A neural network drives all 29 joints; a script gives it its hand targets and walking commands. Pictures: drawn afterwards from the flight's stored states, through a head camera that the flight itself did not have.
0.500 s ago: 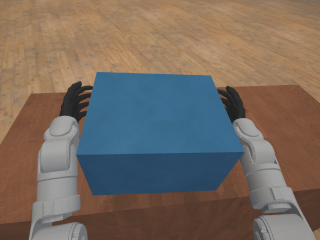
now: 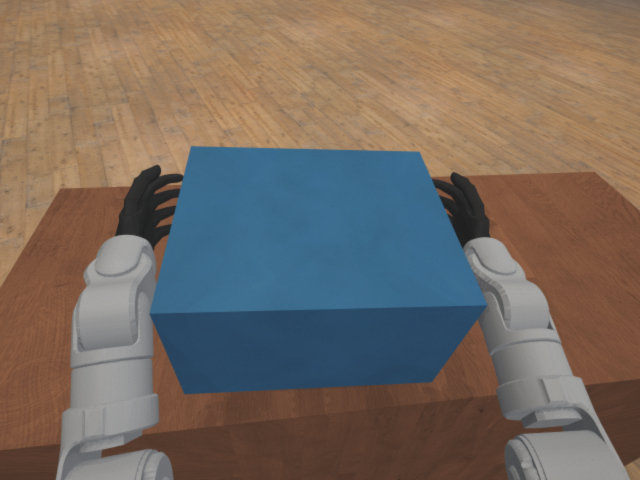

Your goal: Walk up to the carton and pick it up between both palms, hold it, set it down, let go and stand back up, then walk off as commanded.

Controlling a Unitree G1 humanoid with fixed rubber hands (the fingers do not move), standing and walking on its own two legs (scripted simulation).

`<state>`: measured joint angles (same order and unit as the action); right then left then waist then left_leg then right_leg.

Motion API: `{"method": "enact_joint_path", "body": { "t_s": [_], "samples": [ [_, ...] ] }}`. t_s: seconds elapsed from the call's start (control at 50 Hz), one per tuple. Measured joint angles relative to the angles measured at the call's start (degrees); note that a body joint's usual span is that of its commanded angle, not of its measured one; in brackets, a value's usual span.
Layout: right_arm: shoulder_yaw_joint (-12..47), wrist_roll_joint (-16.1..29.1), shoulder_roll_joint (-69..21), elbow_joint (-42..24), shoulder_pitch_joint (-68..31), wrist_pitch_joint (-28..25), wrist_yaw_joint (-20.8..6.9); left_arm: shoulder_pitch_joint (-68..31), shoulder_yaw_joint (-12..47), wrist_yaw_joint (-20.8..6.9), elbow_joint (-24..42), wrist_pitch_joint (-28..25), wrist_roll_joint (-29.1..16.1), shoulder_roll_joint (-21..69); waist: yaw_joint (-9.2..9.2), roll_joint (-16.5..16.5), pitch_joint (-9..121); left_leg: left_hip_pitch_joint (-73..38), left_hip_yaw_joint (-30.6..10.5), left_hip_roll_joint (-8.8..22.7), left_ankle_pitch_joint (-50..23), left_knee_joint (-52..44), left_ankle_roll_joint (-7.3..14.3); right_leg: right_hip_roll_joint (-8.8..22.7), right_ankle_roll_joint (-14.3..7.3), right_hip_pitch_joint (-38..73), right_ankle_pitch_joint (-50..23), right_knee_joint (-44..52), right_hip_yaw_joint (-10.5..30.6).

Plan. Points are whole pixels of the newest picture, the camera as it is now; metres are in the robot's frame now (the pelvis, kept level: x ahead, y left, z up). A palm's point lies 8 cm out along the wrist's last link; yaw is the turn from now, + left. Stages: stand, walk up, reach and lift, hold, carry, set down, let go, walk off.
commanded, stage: hold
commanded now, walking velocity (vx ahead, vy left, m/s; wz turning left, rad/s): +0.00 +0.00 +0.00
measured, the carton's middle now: (310, 263) +0.35 +0.01 +0.13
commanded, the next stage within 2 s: none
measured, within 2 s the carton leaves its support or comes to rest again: neither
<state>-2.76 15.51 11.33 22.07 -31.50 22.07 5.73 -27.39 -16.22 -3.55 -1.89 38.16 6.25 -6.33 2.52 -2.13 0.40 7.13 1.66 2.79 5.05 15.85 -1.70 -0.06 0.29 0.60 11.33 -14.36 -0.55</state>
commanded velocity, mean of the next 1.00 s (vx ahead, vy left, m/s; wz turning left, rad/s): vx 0.00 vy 0.00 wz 0.00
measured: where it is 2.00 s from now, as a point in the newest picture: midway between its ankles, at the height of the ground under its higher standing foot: outside the picture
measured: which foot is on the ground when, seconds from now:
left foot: down 0.00-1.00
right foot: down 0.00-1.00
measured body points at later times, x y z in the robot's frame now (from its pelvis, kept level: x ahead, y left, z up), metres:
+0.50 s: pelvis +0.00 +0.00 +0.00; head -0.03 +0.02 +0.45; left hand +0.37 +0.20 +0.17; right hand +0.38 -0.19 +0.16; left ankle +0.04 +0.14 -0.75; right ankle -0.03 -0.12 -0.75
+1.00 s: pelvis +0.00 +0.00 +0.00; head -0.03 +0.02 +0.45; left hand +0.36 +0.20 +0.17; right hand +0.37 -0.19 +0.16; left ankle +0.04 +0.14 -0.75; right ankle -0.03 -0.12 -0.75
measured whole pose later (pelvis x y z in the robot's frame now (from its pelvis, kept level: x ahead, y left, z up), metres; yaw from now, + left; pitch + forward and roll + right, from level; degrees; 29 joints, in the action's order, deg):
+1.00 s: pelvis +0.00 +0.00 +0.00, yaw +0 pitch -4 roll +0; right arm -3.2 14.8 11.2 22.5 -32.0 22.3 5.5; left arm -28.2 -16.5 -3.8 -2.9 38.2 6.4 -6.3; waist 2.4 -2.1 0.3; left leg 7.0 1.6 2.7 4.7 15.5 -1.7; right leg 0.0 0.3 0.5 11.2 -14.4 -0.6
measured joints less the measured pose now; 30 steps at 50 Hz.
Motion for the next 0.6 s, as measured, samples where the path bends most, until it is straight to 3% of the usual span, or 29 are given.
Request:
{"method": "enact_joint_path", "body": {
  "t_s": [0.34,0.6],
  "samples": [
    [-0.73,-0.70,-0.10,1.73,-1.30,-0.09,-0.42,-1.82,-0.27,0.18,-2.35,-0.30,-0.11,-0.13,-0.29,0.00,0.11,0.28,0.07,0.00,-0.43,-0.35,0.07,-0.01,-0.02,-0.53,-0.21,-0.11,0.09],
    [-0.07,-0.40,0.12,0.64,-0.41,-0.19,-0.28,-0.58,0.05,0.16,-0.65,0.01,0.05,-0.04,-0.01,-0.09,-0.02,-0.09,-0.08,0.06,-0.05,0.01,-0.04,-0.08,-0.06,0.10,-0.02,-0.03,-0.04]
  ]
}}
